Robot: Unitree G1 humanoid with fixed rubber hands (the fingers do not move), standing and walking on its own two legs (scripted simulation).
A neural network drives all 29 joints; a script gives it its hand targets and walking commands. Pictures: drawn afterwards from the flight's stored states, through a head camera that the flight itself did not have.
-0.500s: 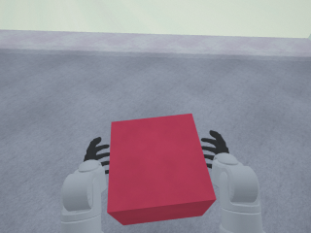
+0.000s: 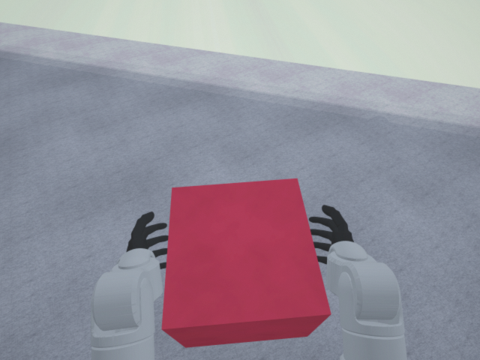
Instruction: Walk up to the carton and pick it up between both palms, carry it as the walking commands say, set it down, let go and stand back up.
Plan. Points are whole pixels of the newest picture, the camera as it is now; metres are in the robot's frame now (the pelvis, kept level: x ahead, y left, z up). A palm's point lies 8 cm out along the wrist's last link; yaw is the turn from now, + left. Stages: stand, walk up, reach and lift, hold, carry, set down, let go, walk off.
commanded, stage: carry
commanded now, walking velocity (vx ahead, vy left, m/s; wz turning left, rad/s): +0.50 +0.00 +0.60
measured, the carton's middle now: (241, 263) +0.31 +0.00 -0.01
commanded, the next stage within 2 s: none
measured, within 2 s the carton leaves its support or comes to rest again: neither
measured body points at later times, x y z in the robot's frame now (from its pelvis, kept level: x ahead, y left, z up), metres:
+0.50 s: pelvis +0.35 +0.16 -0.02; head +0.35 +0.15 +0.43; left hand +0.57 +0.39 +0.07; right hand +0.66 +0.09 +0.07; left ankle +0.38 +0.28 -0.73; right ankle +0.21 -0.06 -0.69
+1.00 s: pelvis +0.63 +0.37 -0.01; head +0.66 +0.36 +0.44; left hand +0.80 +0.65 +0.08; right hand +0.95 +0.38 +0.07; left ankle +0.64 +0.53 -0.72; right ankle +0.55 +0.15 -0.73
